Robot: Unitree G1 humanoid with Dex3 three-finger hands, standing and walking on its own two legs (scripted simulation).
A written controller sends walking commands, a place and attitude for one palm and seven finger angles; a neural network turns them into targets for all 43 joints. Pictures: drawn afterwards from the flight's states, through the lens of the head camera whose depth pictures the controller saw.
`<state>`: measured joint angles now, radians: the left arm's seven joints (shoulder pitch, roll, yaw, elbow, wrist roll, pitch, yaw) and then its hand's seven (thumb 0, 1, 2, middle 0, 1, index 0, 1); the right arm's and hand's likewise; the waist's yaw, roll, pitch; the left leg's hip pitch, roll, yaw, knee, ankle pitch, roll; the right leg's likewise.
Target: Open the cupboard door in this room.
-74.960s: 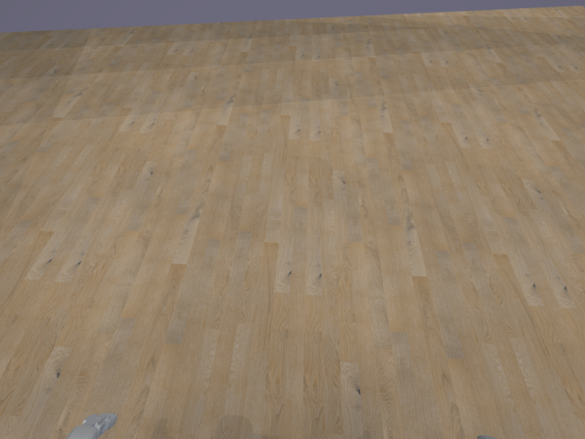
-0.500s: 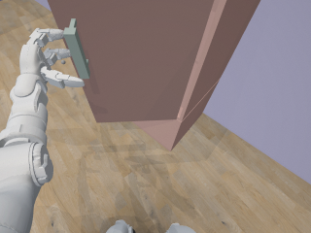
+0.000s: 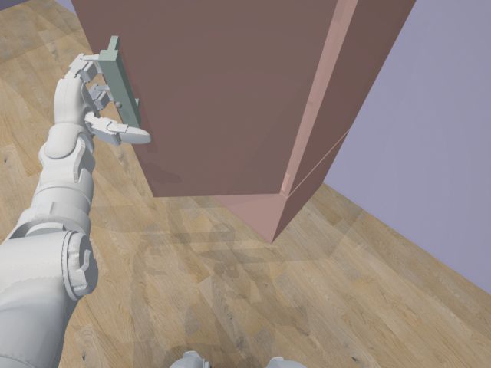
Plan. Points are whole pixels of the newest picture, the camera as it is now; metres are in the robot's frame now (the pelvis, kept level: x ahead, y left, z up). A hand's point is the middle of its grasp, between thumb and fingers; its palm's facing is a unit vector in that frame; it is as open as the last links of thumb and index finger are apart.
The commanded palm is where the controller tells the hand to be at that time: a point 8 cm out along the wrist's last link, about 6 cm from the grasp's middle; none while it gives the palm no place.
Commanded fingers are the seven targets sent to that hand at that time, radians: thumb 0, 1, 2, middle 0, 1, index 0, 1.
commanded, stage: slide the fingers in behind the handle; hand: left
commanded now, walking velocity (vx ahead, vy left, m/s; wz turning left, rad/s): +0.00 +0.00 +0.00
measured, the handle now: (124, 85) +0.55 +0.17 +0.12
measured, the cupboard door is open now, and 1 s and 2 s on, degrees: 44 44 55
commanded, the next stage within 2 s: close the thumb around the handle in 0.68 s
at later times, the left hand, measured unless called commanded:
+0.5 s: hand (136, 105) +0.50 +0.14 +0.13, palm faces +0.03 -1.00 -0.01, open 14.0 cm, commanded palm +0.47 +0.19 +0.12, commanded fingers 0.00 -0.50 0.30 -0.30 -1.20 -0.30 -1.20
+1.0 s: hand (133, 108) +0.49 +0.14 +0.13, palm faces +0.02 -1.00 +0.00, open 12.7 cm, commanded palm +0.47 +0.19 +0.12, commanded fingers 0.00 0.17 0.59 -0.35 -1.27 -0.35 -1.27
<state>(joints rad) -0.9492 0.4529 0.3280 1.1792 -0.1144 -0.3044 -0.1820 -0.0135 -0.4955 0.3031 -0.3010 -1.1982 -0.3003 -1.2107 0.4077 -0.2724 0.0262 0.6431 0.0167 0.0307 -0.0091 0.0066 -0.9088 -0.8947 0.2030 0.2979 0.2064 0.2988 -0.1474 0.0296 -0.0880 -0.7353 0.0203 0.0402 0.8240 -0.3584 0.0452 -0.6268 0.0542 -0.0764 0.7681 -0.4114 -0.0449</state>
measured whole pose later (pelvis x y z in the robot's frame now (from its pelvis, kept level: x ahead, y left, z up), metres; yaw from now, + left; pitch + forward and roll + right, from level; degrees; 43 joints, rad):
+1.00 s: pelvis -0.01 +0.00 +0.00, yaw +0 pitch +14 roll -2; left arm -0.92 0.38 0.30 1.17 -0.11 -0.33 -0.11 -0.01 -0.28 0.39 -0.31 -1.22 -0.30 -1.22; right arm 0.41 -0.27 0.01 0.66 0.01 0.03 0.00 0.01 -0.91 -0.89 0.20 0.30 0.21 0.30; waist -0.15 0.03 -0.09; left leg -0.70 0.02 0.05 0.81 -0.34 0.04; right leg -0.61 0.05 -0.07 0.77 -0.40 -0.05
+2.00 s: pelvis +0.01 +0.00 +0.01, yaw -2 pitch +10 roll -1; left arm -0.51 0.25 0.23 0.69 -0.18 -0.26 -0.11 0.00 0.68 0.72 -0.34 -1.35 -0.29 -1.31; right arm 0.40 -0.26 0.00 0.59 0.04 0.05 0.01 0.01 -0.91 -0.89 0.20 0.30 0.20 0.30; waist -0.08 0.05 -0.12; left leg -0.57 0.02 0.09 0.74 -0.35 0.04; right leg -0.49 0.06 -0.02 0.71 -0.40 -0.04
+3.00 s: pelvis +0.00 -0.04 +0.02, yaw +4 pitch +0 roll +1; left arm -0.02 -0.10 -0.26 0.01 0.02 0.09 0.58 0.00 0.59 0.77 -0.36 -1.32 -0.36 -1.33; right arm 0.13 -0.19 0.02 0.62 -0.04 0.08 0.02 0.02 -0.91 -0.90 0.20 0.30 0.20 0.30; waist 0.00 0.06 -0.05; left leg -0.35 0.00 -0.02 0.64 -0.29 -0.01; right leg -0.24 0.05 -0.12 0.63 -0.39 -0.10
